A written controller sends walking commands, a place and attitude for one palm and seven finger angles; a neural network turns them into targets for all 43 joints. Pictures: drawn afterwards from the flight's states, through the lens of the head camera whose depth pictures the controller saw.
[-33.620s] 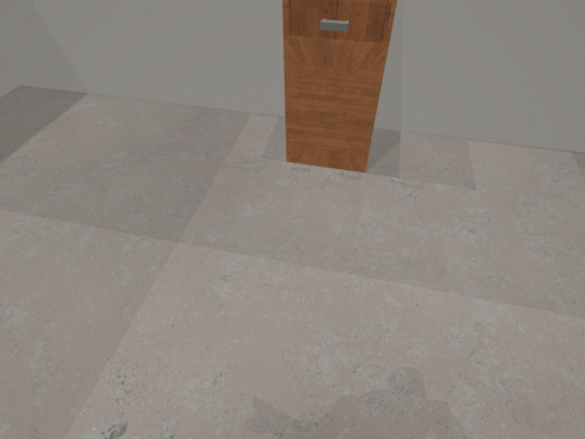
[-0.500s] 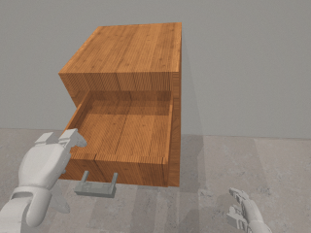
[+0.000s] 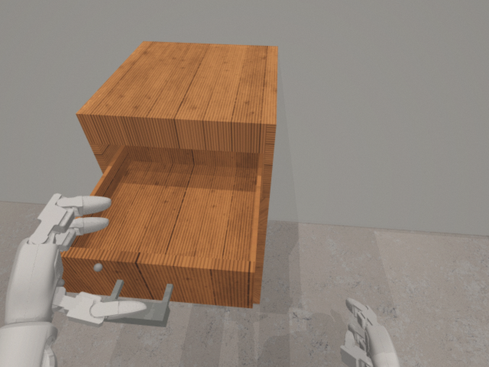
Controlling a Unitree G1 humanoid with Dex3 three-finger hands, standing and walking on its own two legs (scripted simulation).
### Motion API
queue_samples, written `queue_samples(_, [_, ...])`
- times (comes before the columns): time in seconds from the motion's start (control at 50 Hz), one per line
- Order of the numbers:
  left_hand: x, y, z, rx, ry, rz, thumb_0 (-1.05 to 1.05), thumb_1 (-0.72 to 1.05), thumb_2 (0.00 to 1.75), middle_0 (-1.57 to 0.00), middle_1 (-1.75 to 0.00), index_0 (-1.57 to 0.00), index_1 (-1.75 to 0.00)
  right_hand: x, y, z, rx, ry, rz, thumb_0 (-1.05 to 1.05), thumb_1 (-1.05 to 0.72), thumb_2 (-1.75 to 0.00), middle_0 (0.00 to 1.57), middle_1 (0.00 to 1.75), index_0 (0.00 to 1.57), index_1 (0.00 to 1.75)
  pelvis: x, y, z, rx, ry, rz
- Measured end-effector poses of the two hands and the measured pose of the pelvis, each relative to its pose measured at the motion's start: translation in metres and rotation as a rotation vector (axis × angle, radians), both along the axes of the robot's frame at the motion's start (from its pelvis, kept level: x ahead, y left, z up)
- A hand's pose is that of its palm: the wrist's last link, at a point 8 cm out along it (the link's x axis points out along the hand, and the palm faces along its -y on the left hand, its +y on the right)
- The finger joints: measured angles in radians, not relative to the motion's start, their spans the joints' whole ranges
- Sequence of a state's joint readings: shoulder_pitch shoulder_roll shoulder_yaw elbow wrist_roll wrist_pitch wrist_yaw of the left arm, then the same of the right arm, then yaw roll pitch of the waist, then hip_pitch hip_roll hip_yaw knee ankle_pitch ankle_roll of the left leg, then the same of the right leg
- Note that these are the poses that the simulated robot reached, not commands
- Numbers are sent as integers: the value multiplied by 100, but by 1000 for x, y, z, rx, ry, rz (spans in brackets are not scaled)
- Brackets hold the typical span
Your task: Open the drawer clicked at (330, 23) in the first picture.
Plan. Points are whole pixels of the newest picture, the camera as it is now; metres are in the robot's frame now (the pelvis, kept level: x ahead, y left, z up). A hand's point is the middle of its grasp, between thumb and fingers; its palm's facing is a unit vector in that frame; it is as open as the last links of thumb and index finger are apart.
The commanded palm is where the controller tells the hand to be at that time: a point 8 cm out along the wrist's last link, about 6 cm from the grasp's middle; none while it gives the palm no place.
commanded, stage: draw the hand back to the body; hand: left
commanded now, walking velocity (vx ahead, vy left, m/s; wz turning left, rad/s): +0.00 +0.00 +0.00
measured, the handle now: (139, 299) +0.22 +0.22 -0.03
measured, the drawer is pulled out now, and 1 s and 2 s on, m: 0.30 0.30 0.30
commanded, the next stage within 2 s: step back with the hand held close in 0.74 s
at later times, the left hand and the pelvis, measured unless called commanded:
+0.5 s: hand (87, 267) +0.18 +0.22 +0.16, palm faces +0.39 -0.82 -0.42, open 8.9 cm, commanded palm +0.13 +0.26 +0.18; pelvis +0.00 -0.02 +0.00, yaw +0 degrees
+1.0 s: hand (87, 264) +0.18 +0.22 +0.16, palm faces +0.37 -0.80 -0.47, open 7.4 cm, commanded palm +0.11 +0.26 +0.18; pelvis -0.01 -0.02 +0.00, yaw +2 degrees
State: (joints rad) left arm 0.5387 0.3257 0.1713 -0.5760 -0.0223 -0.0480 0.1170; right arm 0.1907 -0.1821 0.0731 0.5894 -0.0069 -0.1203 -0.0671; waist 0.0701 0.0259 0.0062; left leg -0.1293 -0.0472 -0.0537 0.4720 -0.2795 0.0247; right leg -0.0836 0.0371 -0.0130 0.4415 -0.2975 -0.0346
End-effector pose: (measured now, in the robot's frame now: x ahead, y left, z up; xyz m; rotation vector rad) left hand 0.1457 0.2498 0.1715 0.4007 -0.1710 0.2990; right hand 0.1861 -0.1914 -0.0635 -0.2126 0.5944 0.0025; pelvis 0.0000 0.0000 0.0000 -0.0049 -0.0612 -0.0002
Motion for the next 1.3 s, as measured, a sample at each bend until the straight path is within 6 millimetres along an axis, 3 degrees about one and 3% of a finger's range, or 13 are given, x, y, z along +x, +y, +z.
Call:
queue_samples(0.1, [5, 7, 15, 31, -47, 21, -1, -16, 45, -29, -98, -29, -98, -5, -9, -9, 9, 36, -18, 1, -90, -90, 20, 30, 20, 30, 1, -2, 1, 0, 2, 0])
queue_samples(0.28, [4, 3, 0, 27, 65, 33, -1, 14, 58, -26, -78, -26, -79, -11, -31, -17, 10, 82, -76, 1, -90, -90, 20, 30, 20, 30, 1, -9, 3, 4, 22, -4])
queue_samples(0.38, [-2, 5, 4, 52, 63, 63, 0, 31, 65, -25, -67, -25, -68, -8, -40, -17, 5, 72, -91, 1, -90, -90, 20, 30, 20, 30, 2, -14, 3, 4, 21, 0])
queue_samples(0.68, [-8, -4, 1, 31, 56, 93, 1, 79, 86, -22, -36, -22, -37, 3, -46, -11, 25, 28, -80, 1, -90, -90, 20, 30, 20, 30, 0, -26, 3, 7, 11, 8])
queue_samples(0.86, [-8, -4, 4, 42, 50, 99, 1, 87, 90, -21, -31, -21, -31, 0, -48, -14, 30, 42, -82, 1, -90, -90, 20, 30, 20, 30, -1, -28, 3, 7, 11, 9])
queue_samples(0.96, [-5, 3, 15, 115, 11, 84, 1, 88, 90, -21, -30, -21, -31, -7, -52, -17, 11, 80, -81, 1, -90, -90, 20, 30, 20, 30, -6, -27, 1, -7, 51, 30])
queue_samples(1.12, [-8, 10, -7, 96, 105, 18, 1, 89, 90, -21, -30, -21, -30, -24, -60, -16, -48, 152, -149, 1, -90, -90, 20, 30, 20, 30, -14, -12, -1, -5, 98, 26])
queue_samples(1.3, [-28, 28, 4, 149, 51, -15, 1, 89, 90, -21, -30, -22, -30, -39, -43, -3, -77, 118, -160, 1, -90, -90, 20, 30, 20, 30, -34, 2, -3, -2, 104, 19])
